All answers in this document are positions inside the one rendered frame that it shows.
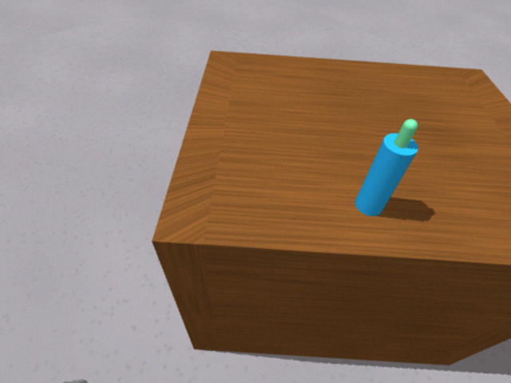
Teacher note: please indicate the bottle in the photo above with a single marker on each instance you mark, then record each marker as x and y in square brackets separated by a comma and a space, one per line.
[393, 158]

